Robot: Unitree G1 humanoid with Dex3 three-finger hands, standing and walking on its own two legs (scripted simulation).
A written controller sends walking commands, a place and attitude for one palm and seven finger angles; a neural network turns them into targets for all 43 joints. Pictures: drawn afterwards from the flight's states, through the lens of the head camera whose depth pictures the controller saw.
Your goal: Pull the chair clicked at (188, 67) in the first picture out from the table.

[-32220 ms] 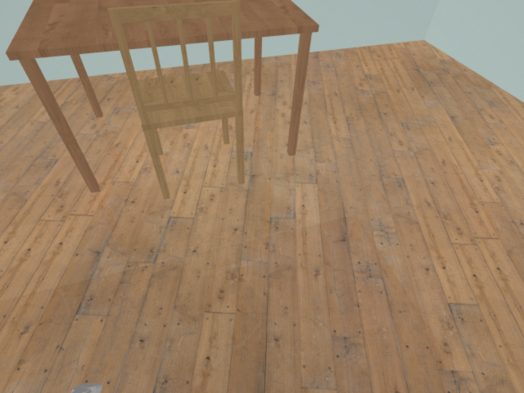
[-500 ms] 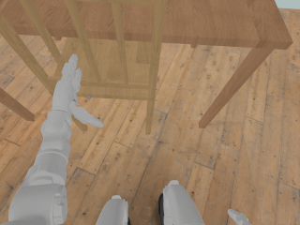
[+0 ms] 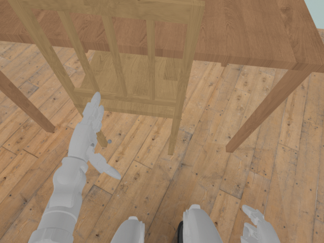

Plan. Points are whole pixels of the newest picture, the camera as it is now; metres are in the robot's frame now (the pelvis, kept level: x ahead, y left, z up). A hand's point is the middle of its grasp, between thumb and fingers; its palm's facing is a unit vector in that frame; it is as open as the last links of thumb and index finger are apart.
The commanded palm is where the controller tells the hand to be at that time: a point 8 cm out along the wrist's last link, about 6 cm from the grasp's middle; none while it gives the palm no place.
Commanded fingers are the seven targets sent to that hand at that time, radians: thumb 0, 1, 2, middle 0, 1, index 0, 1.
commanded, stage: draw the fingers out of the gap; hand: left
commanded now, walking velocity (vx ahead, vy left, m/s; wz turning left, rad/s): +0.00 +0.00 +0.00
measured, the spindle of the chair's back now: (117, 63) +0.59 +0.14 +0.03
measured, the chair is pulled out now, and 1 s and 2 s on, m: -0.09 -0.09 -0.09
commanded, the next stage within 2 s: aim the fingers beside a spindle in 0.20 s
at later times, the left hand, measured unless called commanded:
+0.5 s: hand (104, 165) +0.29 +0.13 +0.02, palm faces -0.16 -0.99 -0.04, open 17.5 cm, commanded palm +0.28 +0.20 +0.02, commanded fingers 0.00 -0.53 0.24 -0.02 -0.03 -0.02 -0.03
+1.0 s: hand (101, 154) +0.32 +0.14 +0.02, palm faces -0.16 -0.99 -0.04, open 17.0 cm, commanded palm +0.30 +0.21 +0.02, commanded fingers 0.00 -0.50 0.30 -0.06 -0.08 -0.06 -0.08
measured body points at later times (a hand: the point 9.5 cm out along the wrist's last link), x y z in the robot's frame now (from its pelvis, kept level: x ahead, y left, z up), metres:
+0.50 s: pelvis +0.00 -0.01 -0.01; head +0.10 +0.00 +0.43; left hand +0.30 +0.19 +0.02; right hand +0.17 -0.25 -0.11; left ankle -0.02 +0.10 -0.64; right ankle +0.07 -0.12 -0.64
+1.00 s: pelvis -0.01 -0.01 -0.01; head +0.10 +0.00 +0.43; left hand +0.32 +0.20 +0.02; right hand +0.15 -0.26 -0.11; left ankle -0.02 +0.10 -0.64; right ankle +0.07 -0.12 -0.64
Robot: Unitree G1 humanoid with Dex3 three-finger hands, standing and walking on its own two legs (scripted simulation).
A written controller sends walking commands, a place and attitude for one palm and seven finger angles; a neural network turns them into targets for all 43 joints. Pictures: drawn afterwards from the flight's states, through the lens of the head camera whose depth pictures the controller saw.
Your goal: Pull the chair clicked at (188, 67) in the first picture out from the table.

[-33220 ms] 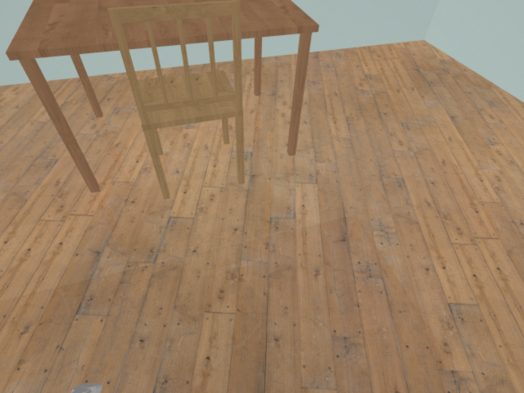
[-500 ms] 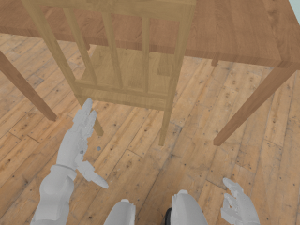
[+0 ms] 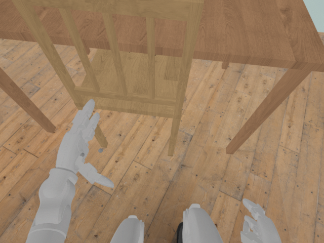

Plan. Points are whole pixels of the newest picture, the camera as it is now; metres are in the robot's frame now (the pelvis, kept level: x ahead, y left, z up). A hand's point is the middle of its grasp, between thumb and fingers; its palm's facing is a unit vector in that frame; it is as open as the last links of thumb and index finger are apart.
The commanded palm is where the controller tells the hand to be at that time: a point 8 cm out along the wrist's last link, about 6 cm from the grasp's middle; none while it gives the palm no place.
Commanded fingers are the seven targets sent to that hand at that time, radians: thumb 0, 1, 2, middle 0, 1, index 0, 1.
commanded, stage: aim the fingers beside a spindle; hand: left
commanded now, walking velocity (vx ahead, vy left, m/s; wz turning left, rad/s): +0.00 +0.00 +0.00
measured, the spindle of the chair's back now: (117, 61) +0.60 +0.14 +0.04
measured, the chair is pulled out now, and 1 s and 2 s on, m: -0.09 -0.09 -0.09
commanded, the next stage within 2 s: push the fingers through the gap in 1.32 s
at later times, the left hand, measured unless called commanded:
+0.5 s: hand (104, 139) +0.36 +0.15 +0.02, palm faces -0.17 -0.98 -0.03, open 17.0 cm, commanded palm +0.34 +0.21 +0.02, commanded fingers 0.00 -0.50 0.30 -0.06 -0.08 -0.06 -0.08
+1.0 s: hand (107, 137) +0.36 +0.14 +0.02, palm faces -0.16 -0.99 -0.05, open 17.0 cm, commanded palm +0.34 +0.20 +0.02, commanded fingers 0.00 -0.50 0.30 -0.06 -0.08 -0.06 -0.08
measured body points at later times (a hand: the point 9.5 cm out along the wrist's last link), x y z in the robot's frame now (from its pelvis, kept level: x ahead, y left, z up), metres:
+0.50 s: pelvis +0.00 +0.01 +0.00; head +0.12 +0.01 +0.43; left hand +0.36 +0.20 +0.03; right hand +0.15 -0.24 -0.10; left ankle -0.01 +0.11 -0.63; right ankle +0.07 -0.12 -0.63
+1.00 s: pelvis +0.00 +0.00 +0.00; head +0.12 +0.00 +0.43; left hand +0.36 +0.19 +0.03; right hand +0.14 -0.26 -0.11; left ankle -0.01 +0.11 -0.63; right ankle +0.07 -0.12 -0.63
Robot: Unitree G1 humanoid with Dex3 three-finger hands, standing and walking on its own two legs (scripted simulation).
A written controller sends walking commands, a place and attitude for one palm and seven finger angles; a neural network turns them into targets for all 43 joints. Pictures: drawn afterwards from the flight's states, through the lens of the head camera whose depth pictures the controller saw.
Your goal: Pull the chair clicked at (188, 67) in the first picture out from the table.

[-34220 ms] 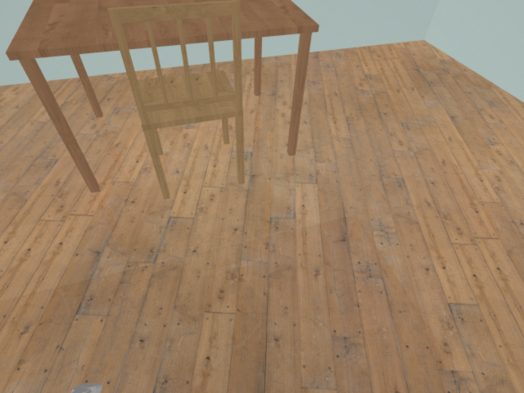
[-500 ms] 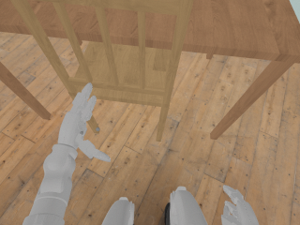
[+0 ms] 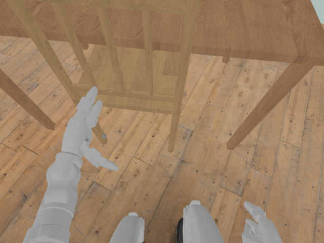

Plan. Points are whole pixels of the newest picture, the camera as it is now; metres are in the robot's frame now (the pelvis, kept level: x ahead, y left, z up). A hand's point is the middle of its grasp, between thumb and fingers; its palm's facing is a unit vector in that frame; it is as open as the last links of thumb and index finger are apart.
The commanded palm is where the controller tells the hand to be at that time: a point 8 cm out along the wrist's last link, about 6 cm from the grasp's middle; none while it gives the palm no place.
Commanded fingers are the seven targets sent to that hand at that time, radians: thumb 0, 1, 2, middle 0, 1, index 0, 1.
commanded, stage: aim the fingers beside a spindle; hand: left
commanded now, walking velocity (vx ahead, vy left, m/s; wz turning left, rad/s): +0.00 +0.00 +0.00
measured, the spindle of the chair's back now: (114, 57) +0.60 +0.14 +0.04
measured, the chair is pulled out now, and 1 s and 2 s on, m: -0.09 -0.09 -0.09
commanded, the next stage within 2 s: push the fingers through the gap in 0.32 s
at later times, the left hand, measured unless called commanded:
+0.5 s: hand (99, 136) +0.36 +0.15 +0.02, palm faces -0.16 -0.99 -0.04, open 17.0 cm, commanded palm +0.35 +0.21 +0.02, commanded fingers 0.00 -0.50 0.30 -0.06 -0.08 -0.06 -0.08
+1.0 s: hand (106, 118) +0.41 +0.14 +0.02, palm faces -0.16 -0.99 -0.04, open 17.0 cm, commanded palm +0.40 +0.20 +0.02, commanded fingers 0.00 -0.50 0.30 -0.06 -0.08 -0.06 -0.08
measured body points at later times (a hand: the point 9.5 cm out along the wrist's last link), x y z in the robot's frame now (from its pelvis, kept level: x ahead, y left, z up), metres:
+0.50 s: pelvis +0.00 +0.00 +0.00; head +0.11 +0.00 +0.43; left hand +0.36 +0.21 +0.03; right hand +0.13 -0.26 -0.11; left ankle -0.01 +0.11 -0.62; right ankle +0.07 -0.11 -0.62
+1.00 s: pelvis +0.00 +0.01 +0.00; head +0.12 +0.01 +0.43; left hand +0.41 +0.20 +0.03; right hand +0.10 -0.25 -0.12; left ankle -0.01 +0.11 -0.62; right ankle +0.07 -0.11 -0.62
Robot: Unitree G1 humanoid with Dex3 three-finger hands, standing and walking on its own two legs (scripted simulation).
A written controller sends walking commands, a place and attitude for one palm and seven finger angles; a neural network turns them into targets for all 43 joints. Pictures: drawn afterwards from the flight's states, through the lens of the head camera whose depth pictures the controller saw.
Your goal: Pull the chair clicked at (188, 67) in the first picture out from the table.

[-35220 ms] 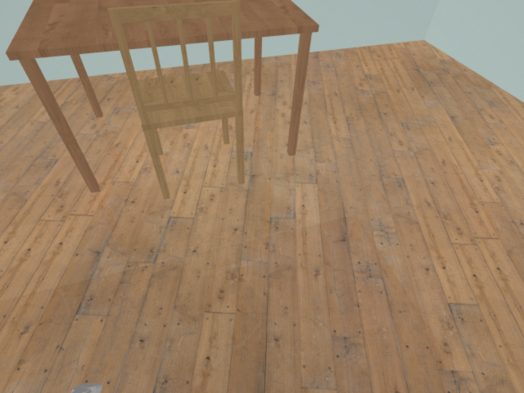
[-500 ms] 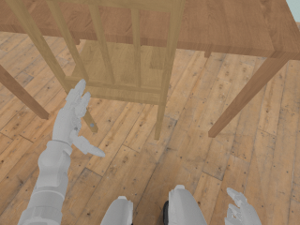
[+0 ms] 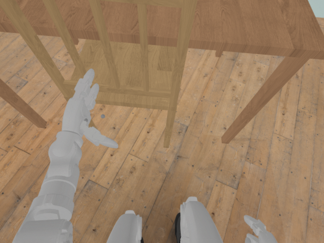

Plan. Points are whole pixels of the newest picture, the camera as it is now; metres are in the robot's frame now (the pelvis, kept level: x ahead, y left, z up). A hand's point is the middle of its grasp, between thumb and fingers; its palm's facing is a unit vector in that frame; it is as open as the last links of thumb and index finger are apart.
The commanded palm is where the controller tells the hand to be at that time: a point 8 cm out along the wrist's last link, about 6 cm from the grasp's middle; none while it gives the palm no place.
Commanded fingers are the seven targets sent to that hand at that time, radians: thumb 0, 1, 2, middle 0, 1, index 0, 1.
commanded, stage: push the fingers through the gap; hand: left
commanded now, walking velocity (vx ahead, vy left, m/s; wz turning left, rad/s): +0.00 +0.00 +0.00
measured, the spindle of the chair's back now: (108, 53) +0.60 +0.14 +0.04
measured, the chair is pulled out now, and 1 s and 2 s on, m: -0.09 -0.09 -0.09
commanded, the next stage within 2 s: hook a spindle and tug to test in 1.02 s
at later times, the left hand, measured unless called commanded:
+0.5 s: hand (107, 97) +0.47 +0.13 +0.02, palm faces -0.13 -0.99 -0.04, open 17.0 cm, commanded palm +0.45 +0.19 +0.02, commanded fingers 0.00 -0.50 0.30 -0.06 -0.08 -0.06 -0.08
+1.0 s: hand (106, 93) +0.48 +0.13 +0.02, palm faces -0.11 -0.99 -0.05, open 17.0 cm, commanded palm +0.46 +0.19 +0.02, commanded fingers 0.00 -0.50 0.30 -0.06 -0.08 -0.06 -0.08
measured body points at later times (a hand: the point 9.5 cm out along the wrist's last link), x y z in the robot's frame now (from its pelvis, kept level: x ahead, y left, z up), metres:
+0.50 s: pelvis +0.00 +0.00 +0.00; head +0.15 +0.00 +0.42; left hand +0.47 +0.19 +0.03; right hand +0.05 -0.27 -0.12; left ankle -0.01 +0.10 -0.62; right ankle +0.08 -0.12 -0.62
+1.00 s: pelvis -0.01 -0.01 +0.00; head +0.15 +0.00 +0.42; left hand +0.48 +0.19 +0.03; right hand +0.03 -0.27 -0.12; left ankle -0.01 +0.10 -0.62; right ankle +0.08 -0.12 -0.62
